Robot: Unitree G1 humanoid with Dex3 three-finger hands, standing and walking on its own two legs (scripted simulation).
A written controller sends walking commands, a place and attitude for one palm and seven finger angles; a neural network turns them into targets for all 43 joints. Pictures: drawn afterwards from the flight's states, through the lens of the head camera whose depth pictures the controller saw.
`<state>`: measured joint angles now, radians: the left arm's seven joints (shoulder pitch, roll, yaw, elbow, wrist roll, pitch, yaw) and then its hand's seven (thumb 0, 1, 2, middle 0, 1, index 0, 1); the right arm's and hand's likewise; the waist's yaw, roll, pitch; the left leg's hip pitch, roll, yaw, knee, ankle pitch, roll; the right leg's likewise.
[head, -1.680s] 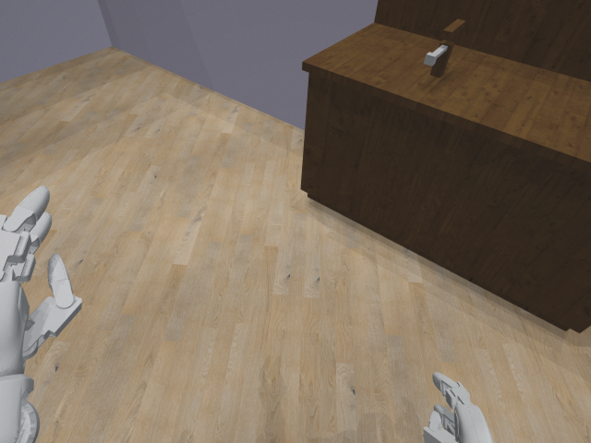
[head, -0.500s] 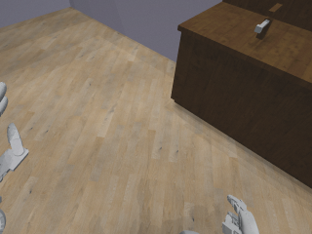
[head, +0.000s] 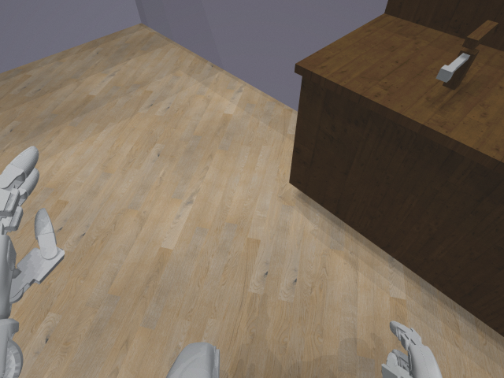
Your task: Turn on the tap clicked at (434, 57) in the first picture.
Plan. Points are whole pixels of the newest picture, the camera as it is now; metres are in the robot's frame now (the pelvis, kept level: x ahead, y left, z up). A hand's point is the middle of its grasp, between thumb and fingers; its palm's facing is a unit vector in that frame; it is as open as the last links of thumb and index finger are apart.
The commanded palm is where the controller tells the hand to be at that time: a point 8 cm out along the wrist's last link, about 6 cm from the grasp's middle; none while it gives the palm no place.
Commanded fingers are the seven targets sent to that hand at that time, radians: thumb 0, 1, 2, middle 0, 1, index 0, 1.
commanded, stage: walk to a spot facing it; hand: left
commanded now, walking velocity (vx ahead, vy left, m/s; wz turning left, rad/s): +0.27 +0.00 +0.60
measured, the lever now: (445, 73) +0.79 -0.46 +0.05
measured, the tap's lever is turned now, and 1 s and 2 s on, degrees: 0 0 0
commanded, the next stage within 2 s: turn to face it in 0.22 s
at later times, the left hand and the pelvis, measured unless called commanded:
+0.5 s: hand (33, 169) +0.32 +0.29 +0.20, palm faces +0.52 -0.76 -0.40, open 7.5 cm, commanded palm +0.25 +0.32 +0.19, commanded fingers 0.00 0.90 0.90 -0.20 -0.30 -0.20 -0.30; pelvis +0.13 +0.02 -0.01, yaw +8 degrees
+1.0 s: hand (153, 133) +0.39 +0.15 +0.19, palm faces +0.25 -0.84 -0.47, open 7.4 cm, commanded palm +0.34 +0.22 +0.19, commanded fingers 0.00 0.90 0.90 -0.20 -0.30 -0.20 -0.30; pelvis +0.15 -0.04 +0.01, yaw -5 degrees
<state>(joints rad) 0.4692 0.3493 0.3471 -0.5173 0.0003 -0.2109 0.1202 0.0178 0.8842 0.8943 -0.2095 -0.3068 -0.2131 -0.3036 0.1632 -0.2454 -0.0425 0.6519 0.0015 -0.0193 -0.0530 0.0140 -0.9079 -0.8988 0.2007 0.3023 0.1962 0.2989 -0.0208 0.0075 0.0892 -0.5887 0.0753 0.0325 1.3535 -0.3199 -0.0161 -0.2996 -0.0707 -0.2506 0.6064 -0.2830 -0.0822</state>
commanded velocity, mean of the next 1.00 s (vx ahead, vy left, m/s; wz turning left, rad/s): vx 0.04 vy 0.00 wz -0.25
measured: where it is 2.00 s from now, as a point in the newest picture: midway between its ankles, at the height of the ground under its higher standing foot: outside the picture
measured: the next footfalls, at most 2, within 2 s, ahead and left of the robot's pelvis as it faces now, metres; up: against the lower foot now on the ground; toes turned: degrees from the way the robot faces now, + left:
left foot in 0.34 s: +0.21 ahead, +0.15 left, +0.00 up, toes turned +19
right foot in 0.72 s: +0.25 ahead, -0.10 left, +0.00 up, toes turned -4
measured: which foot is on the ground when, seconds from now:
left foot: up 0.00-0.32, down 0.34-0.74, up 0.76-1.00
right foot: down 0.00-0.34, up 0.36-0.70, down 0.72-1.00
